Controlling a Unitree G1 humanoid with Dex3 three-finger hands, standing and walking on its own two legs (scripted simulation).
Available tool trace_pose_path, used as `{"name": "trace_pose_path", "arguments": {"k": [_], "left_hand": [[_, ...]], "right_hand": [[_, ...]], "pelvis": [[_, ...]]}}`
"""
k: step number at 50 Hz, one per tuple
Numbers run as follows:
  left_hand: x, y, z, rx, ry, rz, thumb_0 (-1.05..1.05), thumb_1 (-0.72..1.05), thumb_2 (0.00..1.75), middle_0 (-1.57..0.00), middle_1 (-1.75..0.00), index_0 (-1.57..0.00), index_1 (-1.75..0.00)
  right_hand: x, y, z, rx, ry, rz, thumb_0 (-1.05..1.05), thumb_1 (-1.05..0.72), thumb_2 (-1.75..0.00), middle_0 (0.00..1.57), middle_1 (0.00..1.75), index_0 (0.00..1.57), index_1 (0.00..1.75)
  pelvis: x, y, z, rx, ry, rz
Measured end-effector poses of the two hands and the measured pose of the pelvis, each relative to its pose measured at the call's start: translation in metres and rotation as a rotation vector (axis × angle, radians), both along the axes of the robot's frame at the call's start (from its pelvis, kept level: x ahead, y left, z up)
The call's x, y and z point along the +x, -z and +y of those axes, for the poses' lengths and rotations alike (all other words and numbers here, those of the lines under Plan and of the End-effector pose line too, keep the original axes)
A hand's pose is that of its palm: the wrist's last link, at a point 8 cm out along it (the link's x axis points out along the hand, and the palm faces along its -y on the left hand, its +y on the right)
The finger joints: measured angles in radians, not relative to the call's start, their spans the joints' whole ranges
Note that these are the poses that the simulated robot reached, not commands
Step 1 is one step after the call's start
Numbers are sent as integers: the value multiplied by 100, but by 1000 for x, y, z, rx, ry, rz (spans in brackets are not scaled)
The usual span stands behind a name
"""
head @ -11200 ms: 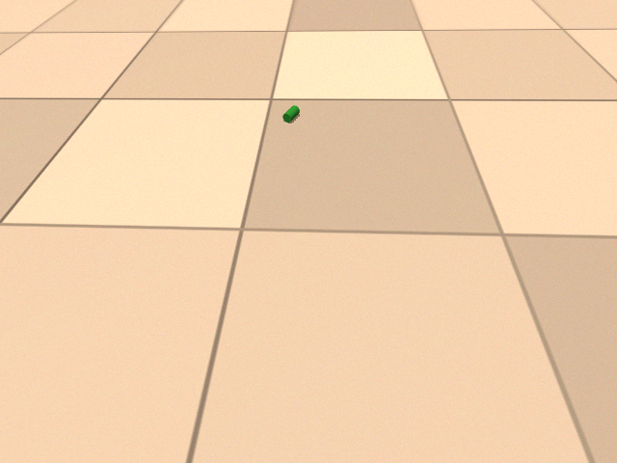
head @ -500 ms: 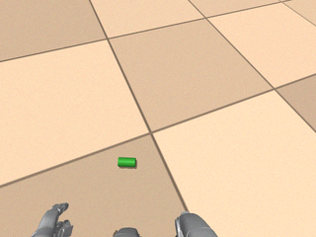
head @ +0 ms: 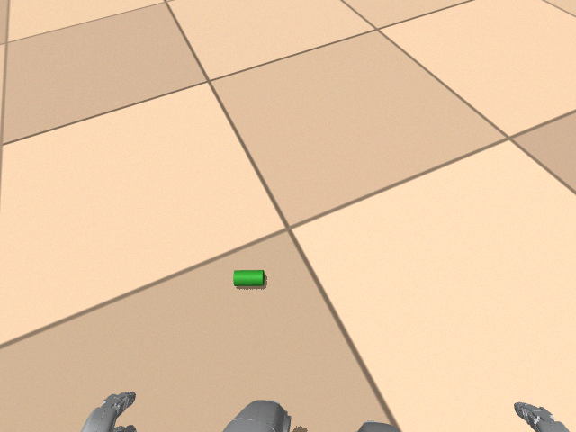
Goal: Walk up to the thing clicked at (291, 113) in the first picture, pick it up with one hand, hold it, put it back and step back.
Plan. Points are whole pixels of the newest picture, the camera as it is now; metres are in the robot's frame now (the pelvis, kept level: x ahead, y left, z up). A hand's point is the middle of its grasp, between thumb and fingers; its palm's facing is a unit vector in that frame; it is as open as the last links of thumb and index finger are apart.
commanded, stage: walk up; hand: left
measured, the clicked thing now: (249, 278) +0.64 +0.26 -0.73
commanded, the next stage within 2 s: stand in 1.40 s
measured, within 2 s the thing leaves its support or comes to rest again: neither
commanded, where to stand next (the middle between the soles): +0.28 +0.03 m, yaw +1 degrees
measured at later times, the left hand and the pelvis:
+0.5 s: hand out of the picture -0.07 +0.24 -0.15, palm faces -0.04 -0.92 -0.39, open 7.4 cm; pelvis -0.13 -0.03 +0.00, yaw -3 degrees
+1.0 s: hand out of the picture -0.05 +0.24 -0.13, palm faces +0.03 -0.93 -0.36, open 7.4 cm; pelvis -0.14 -0.02 +0.01, yaw +1 degrees
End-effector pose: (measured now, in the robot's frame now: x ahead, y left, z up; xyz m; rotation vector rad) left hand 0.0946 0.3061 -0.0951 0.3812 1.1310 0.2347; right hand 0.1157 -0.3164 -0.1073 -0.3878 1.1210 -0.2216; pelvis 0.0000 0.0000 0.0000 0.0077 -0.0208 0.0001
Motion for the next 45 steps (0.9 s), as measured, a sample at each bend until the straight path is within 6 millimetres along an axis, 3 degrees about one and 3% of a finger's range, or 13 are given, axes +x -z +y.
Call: {"name": "trace_pose_path", "arguments": {"k": [6, 12, 18, 23, 27, 31, 37, 41, 45], "left_hand": [[-18, 17, 17, -14, -14, -76, 0, 90, 89, -20, -30, -21, -30], [-61, 16, 15, -35, -35, -13, 0, 90, 89, -20, -30, -21, -30], [-114, 15, 4, -45, -9, 57, 0, 90, 89, -20, -30, -21, -30], [-151, 18, -13, -17, 2, 88, 1, 90, 89, -20, -30, -21, -30], [-176, 8, -26, -20, -13, 86, 1, 90, 89, -20, -30, -21, -30], [-182, 0, -29, -16, -25, 56, 1, 90, 89, -20, -30, -21, -30], [-174, 1, -15, -19, -37, 1, 1, 90, 89, -21, -30, -21, -30], [-166, 3, -13, -32, -44, -3, 1, 90, 89, -20, -30, -21, -30], [-160, 2, -18, -41, -38, -29, 1, 90, 89, -20, -30, -21, -30]], "right_hand": [[-43, 2, 13, -34, -50, 54, 1, -90, -89, 20, 30, 21, 30], [-87, -19, 18, -24, -25, 50, 1, -90, -89, 20, 30, 21, 31], [-114, -28, 1, -29, -5, -13, 1, -90, -89, 21, 30, 21, 31], [-139, -12, -26, -13, 18, -45, 1, -90, -89, 20, 30, 21, 31], [-165, -4, -34, 16, 57, -7, 1, -90, -89, 20, 30, 21, 30], [-189, 2, -33, 34, 59, 45, 1, -90, -89, 20, 30, 21, 30], [-211, 8, -16, 43, 40, 114, 1, -91, -89, 20, 30, 21, 30], [-213, 3, -4, 69, 41, 92, 1, -90, -89, 20, 30, 21, 30], [-202, 1, 0, 83, 33, 68, 1, -90, -89, 20, 30, 21, 30]], "pelvis": [[-39, 12, 7, 19, -36, -19], [-70, -4, 3, -26, -16, -23], [-98, -7, -7, -32, 26, -18], [-121, 4, -24, -37, 55, -33], [-131, -1, -30, -16, 54, -36], [-137, -5, -29, -4, 33, -30], [-144, -2, -21, 18, -3, -36], [-145, -6, -21, 13, 4, -34], [-145, -8, -24, -15, -7, -36]]}}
